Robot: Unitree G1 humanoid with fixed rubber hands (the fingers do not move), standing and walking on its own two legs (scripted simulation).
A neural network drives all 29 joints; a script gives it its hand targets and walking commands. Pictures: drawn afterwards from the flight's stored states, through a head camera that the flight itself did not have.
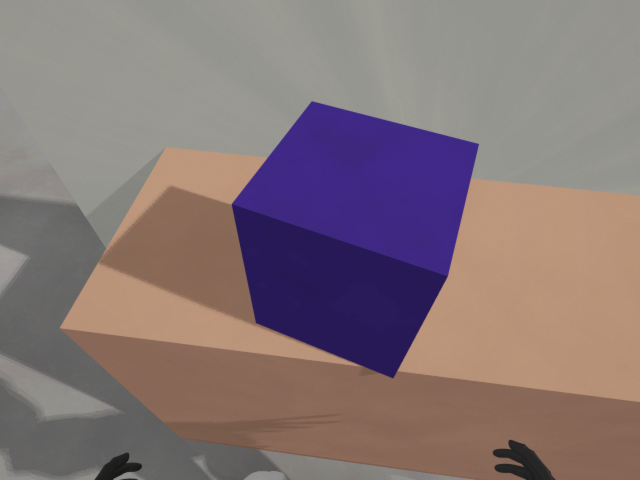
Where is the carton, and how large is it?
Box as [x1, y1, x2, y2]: [232, 101, 478, 377]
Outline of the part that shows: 312,101 232,203 255,320 257,323 393,377 447,276 478,144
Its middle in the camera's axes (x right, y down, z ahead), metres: +0.05 +0.00 +0.50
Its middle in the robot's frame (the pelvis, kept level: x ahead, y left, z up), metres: +0.38 -0.04 +0.08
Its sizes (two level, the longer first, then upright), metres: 0.210 0.200 0.250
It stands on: a pedestal, 0.71 m high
